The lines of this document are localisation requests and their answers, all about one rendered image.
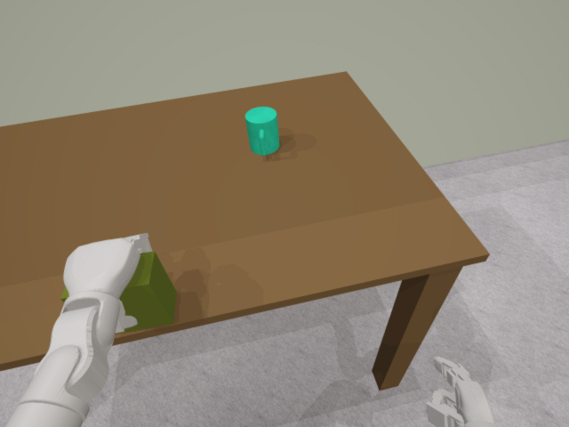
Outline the robot left hand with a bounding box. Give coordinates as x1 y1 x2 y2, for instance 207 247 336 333
63 233 153 334

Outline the robot left forearm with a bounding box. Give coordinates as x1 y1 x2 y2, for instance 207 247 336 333
5 291 120 427

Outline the table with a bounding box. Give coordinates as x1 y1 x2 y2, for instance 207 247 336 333
0 71 490 391

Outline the robot right hand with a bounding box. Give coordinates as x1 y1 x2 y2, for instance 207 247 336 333
427 357 497 427

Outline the sponge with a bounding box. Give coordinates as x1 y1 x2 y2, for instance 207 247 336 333
60 251 177 334

